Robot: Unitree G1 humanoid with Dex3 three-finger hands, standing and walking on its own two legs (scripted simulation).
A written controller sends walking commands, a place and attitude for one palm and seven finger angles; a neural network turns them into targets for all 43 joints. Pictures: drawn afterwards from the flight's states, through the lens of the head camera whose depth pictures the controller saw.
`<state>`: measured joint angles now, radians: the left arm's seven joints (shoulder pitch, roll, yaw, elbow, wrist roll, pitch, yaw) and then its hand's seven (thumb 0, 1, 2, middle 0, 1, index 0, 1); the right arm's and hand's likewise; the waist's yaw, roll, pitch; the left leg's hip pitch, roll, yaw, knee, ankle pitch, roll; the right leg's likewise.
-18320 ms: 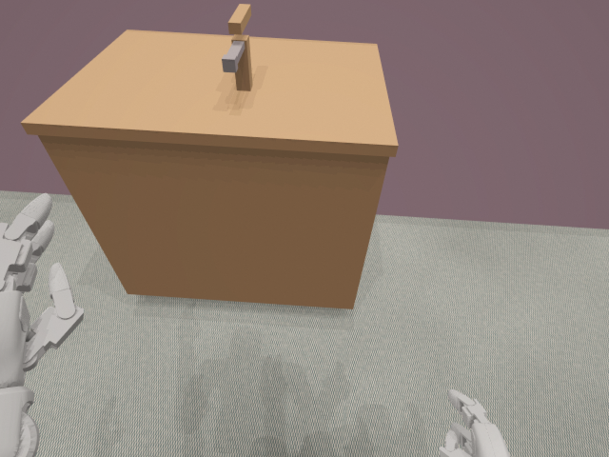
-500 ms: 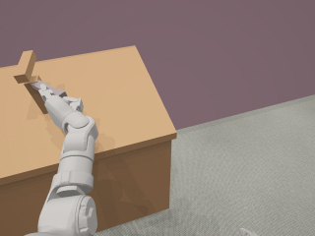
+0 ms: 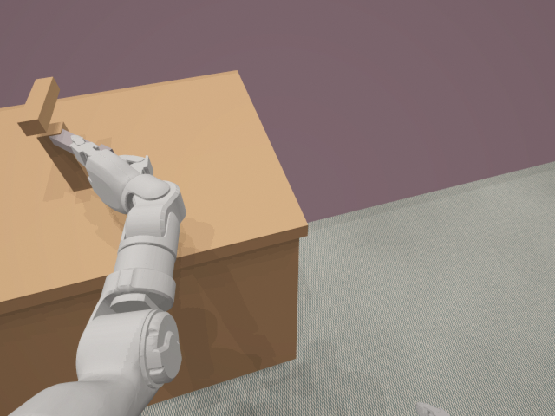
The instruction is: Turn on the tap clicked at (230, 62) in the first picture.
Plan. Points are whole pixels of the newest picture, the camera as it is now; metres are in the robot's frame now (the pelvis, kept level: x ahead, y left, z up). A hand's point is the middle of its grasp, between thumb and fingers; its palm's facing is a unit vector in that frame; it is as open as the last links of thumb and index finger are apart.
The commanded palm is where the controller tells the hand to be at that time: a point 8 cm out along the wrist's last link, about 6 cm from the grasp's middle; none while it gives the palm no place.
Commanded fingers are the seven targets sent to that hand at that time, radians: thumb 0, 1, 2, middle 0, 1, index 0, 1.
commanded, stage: push the lever round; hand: left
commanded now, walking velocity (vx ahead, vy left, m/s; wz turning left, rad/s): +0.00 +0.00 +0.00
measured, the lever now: (103, 158) +0.46 +0.28 +0.15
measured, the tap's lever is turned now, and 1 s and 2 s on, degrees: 42 62 53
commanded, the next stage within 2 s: lift the hand up off the lever in 0.58 s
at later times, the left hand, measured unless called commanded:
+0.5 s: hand (160, 149) +0.48 +0.20 +0.15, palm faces +0.80 -0.58 -0.15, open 8.2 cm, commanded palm +0.43 +0.23 +0.15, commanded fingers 0.00 0.90 0.90 -0.15 -0.15 -0.15 -0.15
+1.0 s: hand (164, 141) +0.50 +0.19 +0.15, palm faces +0.79 -0.60 -0.12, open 8.1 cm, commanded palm +0.44 +0.24 +0.16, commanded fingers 0.00 0.90 0.90 -0.15 -0.15 -0.15 -0.15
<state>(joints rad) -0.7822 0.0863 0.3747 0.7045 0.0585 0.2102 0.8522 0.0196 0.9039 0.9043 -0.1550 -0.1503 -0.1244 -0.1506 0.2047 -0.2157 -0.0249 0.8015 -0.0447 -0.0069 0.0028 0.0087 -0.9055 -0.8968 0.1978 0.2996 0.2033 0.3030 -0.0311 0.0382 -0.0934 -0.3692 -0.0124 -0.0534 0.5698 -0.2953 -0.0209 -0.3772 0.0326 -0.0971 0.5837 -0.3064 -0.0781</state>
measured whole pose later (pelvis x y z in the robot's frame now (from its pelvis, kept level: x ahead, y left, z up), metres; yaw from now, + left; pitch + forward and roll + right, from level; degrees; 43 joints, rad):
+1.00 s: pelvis -0.01 +0.00 +0.00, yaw -2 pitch +10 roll +0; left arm -1.02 0.27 0.56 1.07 0.15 0.09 0.85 0.02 0.90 0.90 -0.12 -0.15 -0.07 -0.15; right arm 0.34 -0.25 -0.03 0.80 -0.07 0.01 0.03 0.01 -0.91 -0.90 0.20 0.30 0.20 0.30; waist -0.15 0.04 -0.12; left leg -0.49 0.02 -0.03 0.61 -0.30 -0.01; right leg -0.50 0.06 -0.07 0.60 -0.28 -0.08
